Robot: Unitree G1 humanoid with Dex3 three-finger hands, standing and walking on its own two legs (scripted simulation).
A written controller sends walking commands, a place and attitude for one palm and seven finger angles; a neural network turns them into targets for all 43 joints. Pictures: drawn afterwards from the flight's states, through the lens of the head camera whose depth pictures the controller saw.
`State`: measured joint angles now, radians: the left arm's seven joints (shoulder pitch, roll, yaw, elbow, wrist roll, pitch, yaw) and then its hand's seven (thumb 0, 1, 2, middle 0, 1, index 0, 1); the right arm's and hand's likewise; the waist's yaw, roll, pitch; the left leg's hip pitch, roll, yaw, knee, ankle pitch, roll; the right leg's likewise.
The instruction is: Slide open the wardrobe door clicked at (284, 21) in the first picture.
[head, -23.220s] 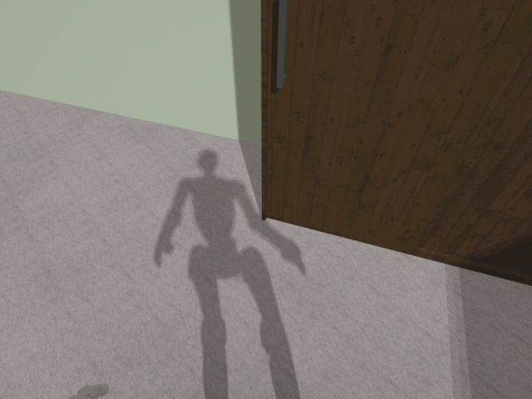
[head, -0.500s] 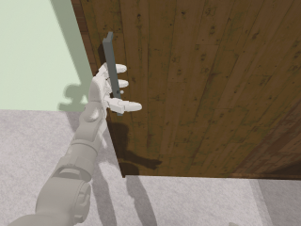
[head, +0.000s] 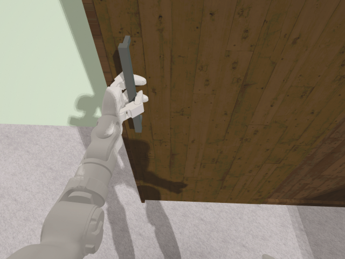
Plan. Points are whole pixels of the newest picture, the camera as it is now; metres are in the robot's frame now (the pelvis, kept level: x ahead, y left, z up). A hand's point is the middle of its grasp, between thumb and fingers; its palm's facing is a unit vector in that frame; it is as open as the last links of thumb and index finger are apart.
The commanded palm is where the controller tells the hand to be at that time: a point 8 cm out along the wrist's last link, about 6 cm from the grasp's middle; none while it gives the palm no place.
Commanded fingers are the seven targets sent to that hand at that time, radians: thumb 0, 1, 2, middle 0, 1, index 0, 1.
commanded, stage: grip the handle and tug to test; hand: left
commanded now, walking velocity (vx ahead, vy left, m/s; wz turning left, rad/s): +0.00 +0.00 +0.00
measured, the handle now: (133, 91) +0.49 +0.10 +0.12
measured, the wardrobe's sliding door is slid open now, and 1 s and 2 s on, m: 0.00 0.00 0.07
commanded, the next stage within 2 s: tug the door sideways, standing still in 0.70 s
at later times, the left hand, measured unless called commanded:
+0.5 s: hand (140, 105) +0.44 +0.08 +0.13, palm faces -0.05 -1.00 +0.02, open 5.3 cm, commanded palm +0.39 +0.13 +0.13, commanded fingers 0.00 0.90 0.90 -0.45 -1.40 -0.45 -1.40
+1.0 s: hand (139, 106) +0.43 +0.08 +0.13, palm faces -0.04 -1.00 +0.01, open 5.6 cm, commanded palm +0.41 +0.11 +0.13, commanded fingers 0.00 0.90 0.90 -0.45 -1.40 -0.45 -1.40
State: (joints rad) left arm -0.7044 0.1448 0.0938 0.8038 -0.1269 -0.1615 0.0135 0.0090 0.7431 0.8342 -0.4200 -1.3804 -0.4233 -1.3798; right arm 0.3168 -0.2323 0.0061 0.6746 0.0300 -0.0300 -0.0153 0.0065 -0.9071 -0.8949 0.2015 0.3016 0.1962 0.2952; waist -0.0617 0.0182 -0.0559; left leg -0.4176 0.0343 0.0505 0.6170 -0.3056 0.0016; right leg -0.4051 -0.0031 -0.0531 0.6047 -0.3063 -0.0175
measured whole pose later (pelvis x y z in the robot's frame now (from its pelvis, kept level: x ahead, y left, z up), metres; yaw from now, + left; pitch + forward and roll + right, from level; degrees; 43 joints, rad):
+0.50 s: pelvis +0.01 +0.00 +0.00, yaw -1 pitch +6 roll +0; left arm -0.59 0.14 0.11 0.66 -0.14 -0.12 0.01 0.01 0.79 0.81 -0.36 -1.40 -0.38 -1.40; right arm 0.32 -0.23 0.00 0.65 0.03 -0.02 -0.01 0.01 -0.91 -0.89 0.20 0.30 0.20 0.30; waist -0.06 0.02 -0.07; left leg -0.37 0.04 0.07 0.59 -0.31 0.00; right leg -0.37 0.01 -0.03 0.58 -0.31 -0.02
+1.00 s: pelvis +0.04 +0.00 +0.01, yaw +1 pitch +5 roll +0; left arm -0.44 0.09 0.02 0.34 -0.13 0.07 0.05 0.02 0.77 0.84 -0.31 -1.35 -0.34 -1.35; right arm 0.24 -0.23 0.00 0.60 0.02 0.04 -0.02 0.01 -0.91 -0.90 0.20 0.30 0.20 0.30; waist -0.01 0.02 -0.05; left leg -0.30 0.03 0.03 0.55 -0.33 -0.01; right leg -0.28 0.00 -0.06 0.54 -0.34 -0.02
